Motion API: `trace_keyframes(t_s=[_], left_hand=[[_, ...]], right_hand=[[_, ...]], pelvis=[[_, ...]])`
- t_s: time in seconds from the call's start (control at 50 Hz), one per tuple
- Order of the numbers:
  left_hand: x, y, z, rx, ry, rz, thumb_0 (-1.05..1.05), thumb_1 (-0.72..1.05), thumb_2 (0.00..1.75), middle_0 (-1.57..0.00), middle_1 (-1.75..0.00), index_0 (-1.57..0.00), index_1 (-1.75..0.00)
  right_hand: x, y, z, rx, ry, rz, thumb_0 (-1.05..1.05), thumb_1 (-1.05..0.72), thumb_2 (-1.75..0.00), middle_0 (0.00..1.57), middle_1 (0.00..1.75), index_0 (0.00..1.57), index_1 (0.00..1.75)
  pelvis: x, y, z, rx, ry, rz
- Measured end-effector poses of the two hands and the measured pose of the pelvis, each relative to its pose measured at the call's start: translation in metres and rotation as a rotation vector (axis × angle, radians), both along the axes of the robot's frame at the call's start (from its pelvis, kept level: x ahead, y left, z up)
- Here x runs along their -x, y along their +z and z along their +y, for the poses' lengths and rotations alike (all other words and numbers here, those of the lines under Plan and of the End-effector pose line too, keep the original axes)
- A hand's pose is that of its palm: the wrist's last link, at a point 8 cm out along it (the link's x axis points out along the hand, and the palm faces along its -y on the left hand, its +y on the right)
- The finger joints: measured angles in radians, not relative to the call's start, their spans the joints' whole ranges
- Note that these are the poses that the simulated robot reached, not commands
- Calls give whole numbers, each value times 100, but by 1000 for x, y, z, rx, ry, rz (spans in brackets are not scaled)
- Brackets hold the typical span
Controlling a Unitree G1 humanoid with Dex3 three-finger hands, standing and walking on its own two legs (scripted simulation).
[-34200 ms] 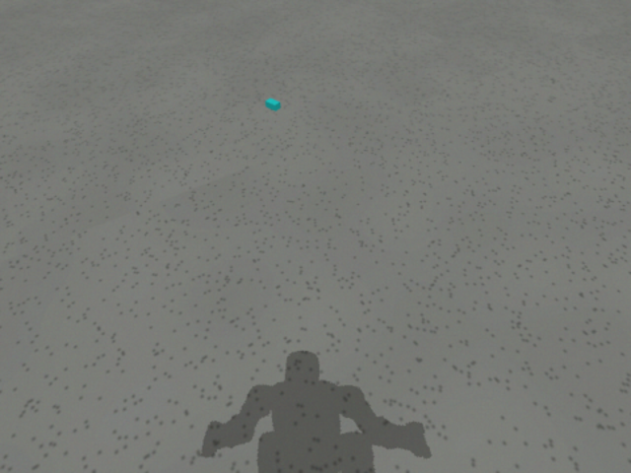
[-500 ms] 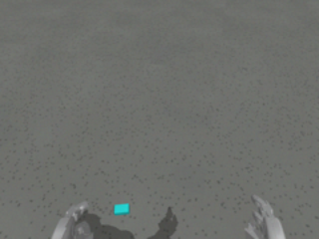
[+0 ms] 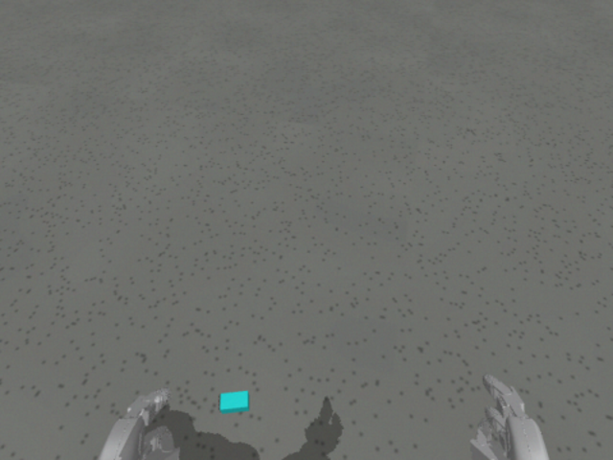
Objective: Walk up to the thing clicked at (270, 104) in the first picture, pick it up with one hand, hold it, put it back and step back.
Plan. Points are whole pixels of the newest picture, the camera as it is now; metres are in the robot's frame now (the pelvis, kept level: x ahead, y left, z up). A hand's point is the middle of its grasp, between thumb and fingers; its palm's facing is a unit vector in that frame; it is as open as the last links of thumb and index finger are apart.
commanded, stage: home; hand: left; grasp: from above
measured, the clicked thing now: (235, 402) +0.43 +0.23 -0.70
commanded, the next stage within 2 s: stand in 0.16 s
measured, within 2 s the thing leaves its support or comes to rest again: neither
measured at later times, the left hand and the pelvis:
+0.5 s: hand out of the picture +0.14 +0.22 -0.09, palm faces +0.03 -0.94 -0.33, open 7.4 cm; pelvis +0.00 +0.00 +0.03, yaw +0 degrees
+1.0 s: hand out of the picture +0.03 +0.24 -0.10, palm faces +0.05 -0.94 -0.34, open 7.4 cm; pelvis -0.01 +0.01 +0.06, yaw +0 degrees
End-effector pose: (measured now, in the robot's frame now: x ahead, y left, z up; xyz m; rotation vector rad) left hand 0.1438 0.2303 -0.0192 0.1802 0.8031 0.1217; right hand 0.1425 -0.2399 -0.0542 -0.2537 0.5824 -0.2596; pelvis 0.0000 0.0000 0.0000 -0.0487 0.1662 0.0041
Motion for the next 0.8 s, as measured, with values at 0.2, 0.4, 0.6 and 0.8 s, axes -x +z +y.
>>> trace_keyframes(t_s=[0.2, 0.4, 0.6, 0.8], left_hand=[[-2, 0, -3, -1, 2, 2, 1, 91, 90, -20, -30, -20, -30], [-4, -28, 19, -112, -16, 36, 1, 90, 90, -20, -30, -20, -30], [54, -46, 45, -114, 75, 274, 1, 91, 90, -20, -30, -20, -30], [103, -47, 50, -94, 131, 430, 0, 91, 90, -20, -30, -20, -30]], right_hand=[[-3, -1, -3, -2, -4, 3, 1, -90, -90, 20, 30, 20, 30], [9, -20, -19, 22, 120, 338, 1, -90, -90, 21, 30, 20, 30], [52, -12, -34, -13, 19, 511, 1, -90, -90, 20, 30, 20, 30], [81, -12, -25, -50, -23, 612, 0, -91, -90, 20, 30, 20, 30]], pelvis=[[-3, -1, -3, -2, -1, 10], [2, 19, -5, -46, -10, -114], [-1, 45, 0, -46, -9, -187], [1, 60, 6, -49, -6, -238]])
